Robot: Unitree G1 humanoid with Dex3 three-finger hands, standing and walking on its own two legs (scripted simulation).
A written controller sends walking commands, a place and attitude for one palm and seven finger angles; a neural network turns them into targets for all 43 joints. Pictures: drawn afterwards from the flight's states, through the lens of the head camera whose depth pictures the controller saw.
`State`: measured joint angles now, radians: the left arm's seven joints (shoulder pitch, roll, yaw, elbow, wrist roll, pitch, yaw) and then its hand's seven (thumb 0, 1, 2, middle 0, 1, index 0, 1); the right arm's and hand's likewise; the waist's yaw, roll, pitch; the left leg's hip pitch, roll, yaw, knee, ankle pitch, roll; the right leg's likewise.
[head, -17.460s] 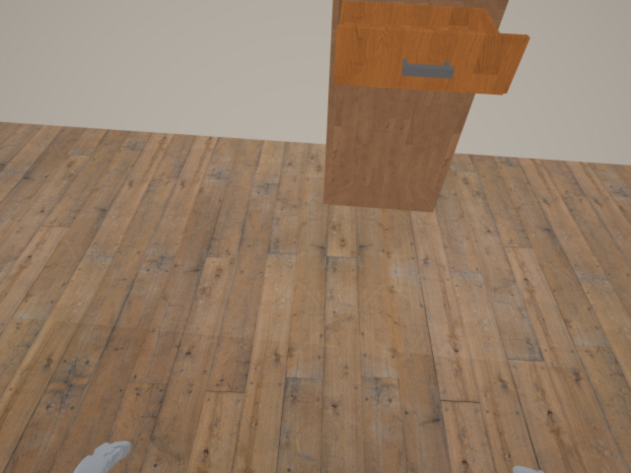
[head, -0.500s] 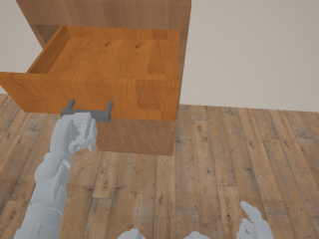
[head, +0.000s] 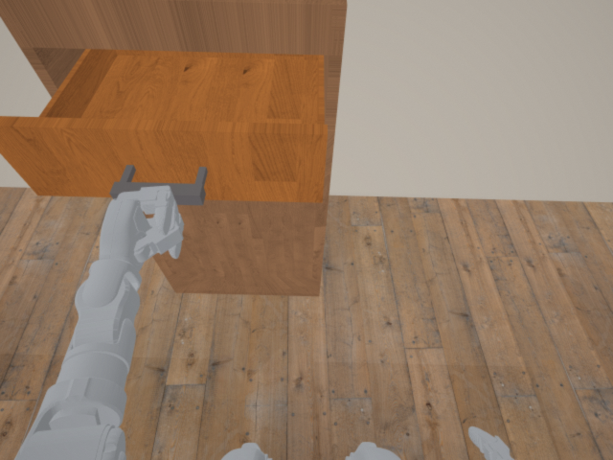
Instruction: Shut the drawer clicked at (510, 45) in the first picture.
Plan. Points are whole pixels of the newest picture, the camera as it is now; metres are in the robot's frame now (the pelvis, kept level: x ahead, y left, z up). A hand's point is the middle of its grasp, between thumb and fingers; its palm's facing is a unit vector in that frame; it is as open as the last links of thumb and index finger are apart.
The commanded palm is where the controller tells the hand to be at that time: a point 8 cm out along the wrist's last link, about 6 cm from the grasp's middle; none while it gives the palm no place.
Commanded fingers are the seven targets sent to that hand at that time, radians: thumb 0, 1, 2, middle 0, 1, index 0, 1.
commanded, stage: push the drawer shut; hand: left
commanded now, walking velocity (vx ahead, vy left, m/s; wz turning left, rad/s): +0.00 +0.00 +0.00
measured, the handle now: (162, 183) +0.47 +0.21 +0.08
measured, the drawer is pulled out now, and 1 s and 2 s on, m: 0.18 0.06 0.00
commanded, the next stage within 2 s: pull the fist back off the drawer in 1.80 s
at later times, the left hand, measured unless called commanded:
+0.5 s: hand (186, 191) +0.45 +0.17 +0.07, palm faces -0.02 -1.00 -0.03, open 3.2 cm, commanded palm +0.45 +0.23 +0.08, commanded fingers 0.00 0.90 0.90 -1.40 -1.60 -1.40 -1.60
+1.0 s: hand (194, 159) +0.52 +0.17 +0.07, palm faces -0.02 -1.00 -0.02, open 3.2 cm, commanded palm +0.51 +0.22 +0.08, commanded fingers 0.00 0.90 0.90 -1.40 -1.60 -1.40 -1.60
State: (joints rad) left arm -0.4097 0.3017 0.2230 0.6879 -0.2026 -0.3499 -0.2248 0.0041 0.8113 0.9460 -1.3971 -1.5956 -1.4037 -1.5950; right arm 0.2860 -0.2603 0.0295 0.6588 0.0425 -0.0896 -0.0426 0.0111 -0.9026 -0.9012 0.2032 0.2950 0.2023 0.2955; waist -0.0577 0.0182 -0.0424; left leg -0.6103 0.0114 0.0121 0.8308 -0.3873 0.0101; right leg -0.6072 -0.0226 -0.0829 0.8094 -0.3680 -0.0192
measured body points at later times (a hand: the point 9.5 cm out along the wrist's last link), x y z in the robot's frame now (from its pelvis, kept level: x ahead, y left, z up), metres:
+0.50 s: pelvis +0.00 +0.00 -0.01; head +0.09 +0.00 +0.43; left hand +0.45 +0.23 +0.08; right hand +0.05 -0.26 -0.13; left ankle +0.01 +0.11 -0.70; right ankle +0.02 -0.11 -0.70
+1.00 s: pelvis +0.00 +0.01 -0.02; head +0.12 +0.02 +0.42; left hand +0.51 +0.23 +0.08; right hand -0.01 -0.26 -0.13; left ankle +0.01 +0.11 -0.70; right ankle +0.02 -0.11 -0.70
